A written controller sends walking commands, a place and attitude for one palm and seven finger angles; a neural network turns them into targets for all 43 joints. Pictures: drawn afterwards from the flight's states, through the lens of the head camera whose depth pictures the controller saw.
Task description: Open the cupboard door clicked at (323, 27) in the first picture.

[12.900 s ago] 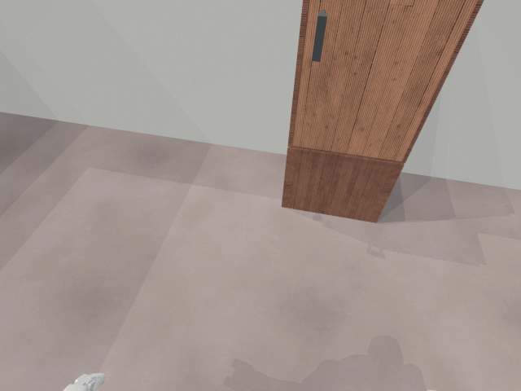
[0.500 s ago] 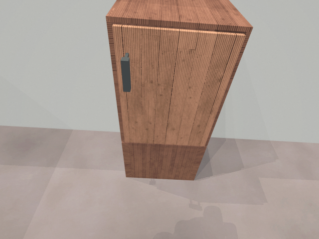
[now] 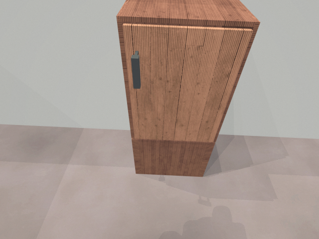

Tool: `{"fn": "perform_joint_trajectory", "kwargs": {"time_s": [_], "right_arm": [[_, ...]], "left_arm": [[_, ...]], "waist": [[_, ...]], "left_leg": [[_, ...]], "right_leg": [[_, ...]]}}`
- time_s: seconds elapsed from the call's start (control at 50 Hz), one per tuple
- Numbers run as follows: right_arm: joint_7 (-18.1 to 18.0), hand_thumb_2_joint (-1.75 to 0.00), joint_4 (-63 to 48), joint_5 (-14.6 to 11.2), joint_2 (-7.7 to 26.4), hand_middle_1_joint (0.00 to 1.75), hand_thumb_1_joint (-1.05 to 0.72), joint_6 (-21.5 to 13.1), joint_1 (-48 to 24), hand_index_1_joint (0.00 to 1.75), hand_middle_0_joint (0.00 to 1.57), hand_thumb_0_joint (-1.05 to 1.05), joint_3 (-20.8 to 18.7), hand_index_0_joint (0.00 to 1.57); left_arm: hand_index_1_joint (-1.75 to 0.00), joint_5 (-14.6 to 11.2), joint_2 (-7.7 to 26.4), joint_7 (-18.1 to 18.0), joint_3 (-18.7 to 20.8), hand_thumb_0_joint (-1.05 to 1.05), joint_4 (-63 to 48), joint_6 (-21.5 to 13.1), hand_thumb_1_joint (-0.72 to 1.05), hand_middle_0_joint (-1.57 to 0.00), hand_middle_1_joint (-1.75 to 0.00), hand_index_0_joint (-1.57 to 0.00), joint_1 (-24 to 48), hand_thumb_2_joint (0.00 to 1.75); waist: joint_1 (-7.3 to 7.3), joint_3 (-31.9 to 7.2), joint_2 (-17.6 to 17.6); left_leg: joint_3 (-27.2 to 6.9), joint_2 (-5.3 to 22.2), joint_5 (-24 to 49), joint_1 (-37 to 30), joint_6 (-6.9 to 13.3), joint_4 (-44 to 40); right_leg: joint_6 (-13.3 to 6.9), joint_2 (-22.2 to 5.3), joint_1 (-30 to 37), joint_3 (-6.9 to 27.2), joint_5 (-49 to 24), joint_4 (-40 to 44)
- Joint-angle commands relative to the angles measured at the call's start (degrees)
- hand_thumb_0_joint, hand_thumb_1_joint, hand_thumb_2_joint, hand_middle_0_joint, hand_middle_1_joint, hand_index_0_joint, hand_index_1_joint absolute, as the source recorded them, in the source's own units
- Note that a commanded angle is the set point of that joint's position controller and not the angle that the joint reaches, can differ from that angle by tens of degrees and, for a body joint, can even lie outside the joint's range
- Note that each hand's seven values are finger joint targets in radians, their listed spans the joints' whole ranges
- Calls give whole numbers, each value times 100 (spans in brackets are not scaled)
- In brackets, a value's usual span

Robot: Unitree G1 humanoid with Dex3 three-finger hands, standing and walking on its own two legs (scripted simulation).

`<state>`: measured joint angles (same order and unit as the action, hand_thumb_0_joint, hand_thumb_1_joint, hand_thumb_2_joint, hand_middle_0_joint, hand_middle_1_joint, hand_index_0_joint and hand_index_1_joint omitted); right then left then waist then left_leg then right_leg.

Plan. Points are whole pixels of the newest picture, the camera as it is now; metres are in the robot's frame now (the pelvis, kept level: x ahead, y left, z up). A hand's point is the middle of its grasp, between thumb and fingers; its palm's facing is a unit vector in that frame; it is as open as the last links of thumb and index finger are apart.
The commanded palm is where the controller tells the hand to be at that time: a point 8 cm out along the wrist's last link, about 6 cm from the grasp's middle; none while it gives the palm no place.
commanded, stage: shuffle to correct the standing spot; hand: left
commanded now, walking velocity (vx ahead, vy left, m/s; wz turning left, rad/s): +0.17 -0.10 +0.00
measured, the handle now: (136, 69) +0.66 +0.14 +0.10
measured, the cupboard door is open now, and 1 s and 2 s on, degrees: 0 0 0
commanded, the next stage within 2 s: come to a stop and stand still in 0.86 s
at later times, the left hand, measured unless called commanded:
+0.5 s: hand out of the picture +0.07 +0.21 -0.18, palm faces +0.01 -0.99 -0.14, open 7.3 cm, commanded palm none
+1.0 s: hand (126, 202) +0.28 +0.14 -0.18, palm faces +0.01 -0.99 -0.15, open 7.1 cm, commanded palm none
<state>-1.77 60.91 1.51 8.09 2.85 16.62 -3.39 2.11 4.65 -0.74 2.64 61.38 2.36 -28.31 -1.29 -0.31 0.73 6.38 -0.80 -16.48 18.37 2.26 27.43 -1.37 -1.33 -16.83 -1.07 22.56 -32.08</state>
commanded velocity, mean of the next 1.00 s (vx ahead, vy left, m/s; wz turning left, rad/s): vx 0.14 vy -0.12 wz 0.03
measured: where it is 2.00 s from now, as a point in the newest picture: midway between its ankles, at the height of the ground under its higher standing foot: outside the picture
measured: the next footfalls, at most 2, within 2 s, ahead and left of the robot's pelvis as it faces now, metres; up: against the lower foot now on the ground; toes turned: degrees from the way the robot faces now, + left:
left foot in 0.32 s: +0.00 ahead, +0.12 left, +0.00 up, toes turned +4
right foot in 0.76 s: +0.22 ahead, -0.13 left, +0.00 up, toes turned -10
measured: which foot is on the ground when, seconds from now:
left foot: down 0.00-0.06, up 0.08-0.30, down 0.32-0.76, up 0.78-1.00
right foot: down 0.00-0.32, up 0.34-0.74, down 0.76-1.00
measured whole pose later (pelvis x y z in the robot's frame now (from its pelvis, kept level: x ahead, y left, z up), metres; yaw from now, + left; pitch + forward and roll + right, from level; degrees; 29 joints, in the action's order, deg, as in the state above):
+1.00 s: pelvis +0.17 -0.03 -0.01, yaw +1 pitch +0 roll -3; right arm -1.7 59.0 1.7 7.5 0.5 17.7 -2.8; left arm 1.2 8.4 -1.7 2.4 55.9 -1.3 -7.2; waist 3.0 3.5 0.7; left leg 6.1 7.0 -21.8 24.2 -1.5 48.8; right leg -2.7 0.0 -14.9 -12.7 15.8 -30.8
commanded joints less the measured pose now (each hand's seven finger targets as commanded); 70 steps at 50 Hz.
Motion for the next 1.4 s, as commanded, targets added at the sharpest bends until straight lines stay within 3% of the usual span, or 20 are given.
{"fn": "perform_joint_trajectory", "kwargs": {"time_s": [0.0, 0.02, 0.04, 0.06, 0.12, 0.2, 0.26, 0.3, 0.32, 0.46, 0.66, 0.7, 0.74, 0.9, 0.98, 1.04, 1.18, 1.26, 1.3, 1.38], "right_arm": [[-7, -90, -555, 19, 918, 30, -90, -64, -983, 30, 20, 0, -218, 20], [21, -90, -638, -9, 660, 30, -90, -54, -1107, 30, 20, 0, -168, 20], [19, -90, -776, -64, 133, 30, -90, -15, -913, 30, 20, 0, -113, 20], [58, -90, -883, -55, 132, 30, -90, 41, -839, 30, 20, 0, -133, 20], [215, -90, -508, 5, 290, 30, -90, 75, 415, 30, 20, 0, -207, 20], [190, -90, -595, -45, -22, 30, -90, -249, -21, 30, 20, 0, -85, 20], [32, -90, -334, -54, -51, 30, -90, -452, 595, 30, 20, 0, 26, 20], [-104, -90, -263, 16, 897, 30, -90, -529, 1218, 30, 20, 0, -190, 20], [-132, -90, -289, 42, 1165, 30, -90, -485, 1348, 30, 20, 0, -248, 20], [-168, -90, -86, -12, 551, 30, -90, -719, 1088, 30, 20, 0, 86, 20], [-147, -90, 324, 43, 853, 30, -90, -589, 1705, 30, 20, 0, 26, 20], [-89, -90, 313, -49, 802, 30, -90, -564, 1585, 30, 20, 0, 15, 20], [-62, -90, 141, -148, 372, 30, -90, -529, 1822, 30, 20, 0, 80, 20], [65, -90, -43, -3, -146, 30, -90, -160, 1276, 30, 20, 0, 97, 20], [33, -90, -14, 43, -34, 30, -90, -269, 1363, 30, 20, 0, 103, 20], [-63, -90, -260, 64, 923, 30, -90, -327, 842, 30, 20, 0, -59, 20], [-139, -90, -561, 8, 1151, 30, -90, -258, -6, 30, 20, 0, -188, 20], [-75, -90, -739, -49, 1158, 30, -90, -153, -385, 30, 20, 0, -279, 20], [3, -90, -907, -103, 571, 30, -90, -92, -480, 30, 20, 0, -183, 20], [59, -90, -754, -101, 413, 30, -90, 84, -680, 30, 20, 0, -120, 20]], "left_arm": [[-30, 20, 224, -6, 234, 0, 281, 156, 90, -20, -30, -20, -2150, 90], [-30, 57, 319, -63, 250, 0, 251, 88, 90, -20, -30, -20, -2245, 90], [-30, 52, 546, -165, 174, 0, 123, -42, 90, -20, -30, -20, -1872, 90], [-30, -27, 617, -227, 62, 0, -196, -189, 90, -20, -30, -20, -905, 90], [-30, -4, 883, -277, 152, 0, -670, -448, 90, -20, -30, -20, 1180, 90], [-30, 88, 956, -203, 162, 0, -240, -432, 90, -20, -30, -20, 142, 90], [-30, -29, 838, -67, 156, 0, -76, -290, 90, -20, -30, -20, -152, 90], [-30, -39, 241, 54, 79, 0, -346, -274, 90, -20, -30, -20, -103, 90], [-30, 67, 397, 102, 108, 0, -699, -241, 90, -20, -30, -20, 655, 90], [-30, -8, 508, 269, 148, 0, -747, -209, 90, -20, -30, -20, 1190, 90], [-30, -101, 646, 220, 7, 0, -961, -337, 90, -20, -30, -20, 2143, 90], [-30, -67, 1038, 149, 121, 0, -550, -441, 90, -20, -30, -20, 951, 90], [-30, -126, 1687, 27, 259, 0, -271, -536, 90, -20, -30, -20, 108, 90], [-30, -42, 914, -145, -11, 0, -554, -432, 90, -20, -30, -20, 1892, 90], [-30, -109, 791, -87, 12, 0, -654, -287, 90, -20, -30, -20, 1758, 90], [-30, -151, 533, -63, -3, 0, -773, -168, 90, -20, -30, -20, 1279, 90], [-30, -85, 816, -93, 69, 0, -804, -125, 90, -20, -30, -20, 1185, 90], [-30, -32, 1043, -86, 152, 0, -820, -153, 90, -20, -30, -20, 731, 90], [-30, 9, 1536, -122, 212, 0, -812, -213, 90, -20, -30, -20, 652, 90], [-30, -25, 1269, -195, 124, 0, -880, -228, 90, -20, -30, -20, 1163, 90]], "waist": [[-893, 514, 447], [-970, 929, -654], [-584, 1260, -2065], [-77, 1585, -1486], [914, 698, -1037], [200, 598, -321], [153, 461, -291], [345, 505, 1475], [513, 947, 909], [173, 882, 415], [349, 271, 768], [-220, -490, 351], [-321, -1662, -1328], [575, 298, -688], [539, 54, -333], [231, 142, 1663], [238, -113, 813], [28, -559, -104], [-21, -463, -1553], [84, 3, -933]], "left_leg": [[-413, 1048, -2693, 2917, -136, -1068], [-95, 506, -2479, 2878, -215, 304], [251, -155, -1568, 2338, -339, 2699], [-578, 24, -879, 1981, -223, 4195], [-744, 407, 134, 773, -295, 5184], [-102, 339, -990, 268, -160, 1686], [201, 73, -365, -1000, -92, -609], [-2839, 2304, -1305, -2142, 579, -1668], [-3331, 2935, -1599, -1669, 992, -2036], [-960, 1633, 2029, -1488, 548, -1677], [-469, 1611, 4877, -1951, 416, -464], [-386, 1359, 4034, -924, 109, 967], [-170, 265, -2104, 1068, -277, 4133], [-182, 897, -786, 49, -354, 2652], [147, 624, 613, -859, -448, 530], [-1679, 2430, 3389, -547, 497, -631], [-686, 1977, 6065, -2025, 540, -11], [-172, 1457, 3702, -1434, 88, 696], [201, 263, -989, 155, -359, 1769], [-675, 302, -1282, 463, -381, 3438]], "right_leg": [[-93, 398, 2280, -769, -96, -1071], [-306, -46, 1603, 110, 658, 304], [-813, -1287, -11, 2371, 2731, 2413], [-1016, -1893, -1579, 3398, 3243, 3355], [-725, -1452, -2258, 2316, 2512, 3016], [-781, -977, -497, 1203, 702, 1995], [-548, -420, -350, 838, 697, 1098], [-5, 131, -2448, -157, 636, -1289], [36, -164, -2984, 47, 441, -2121], [229, -328, -2665, 26, -1322, -3046], [-87, 60, -613, -756, -1011, -69], [-216, -63, 1745, -545, -2015, 533], [-1240, -2492, 3601, 1798, -4404, 642], [-795, -1353, -563, -270, -2192, 1585], [-518, -935, -358, -331, -1527, 710], [201, -207, -227, -614, 204, -586], [233, -138, -594, -459, -69, -573], [227, -388, 480, -235, -2857, 713], [-584, -1790, 1304, 970, -6365, 687], [-1032, -1682, 435, 953, -3915, 1177]]}}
